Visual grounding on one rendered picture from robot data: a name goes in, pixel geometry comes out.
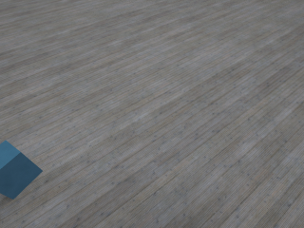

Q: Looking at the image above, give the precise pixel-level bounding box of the carton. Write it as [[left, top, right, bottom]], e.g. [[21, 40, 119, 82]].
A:
[[0, 141, 43, 200]]

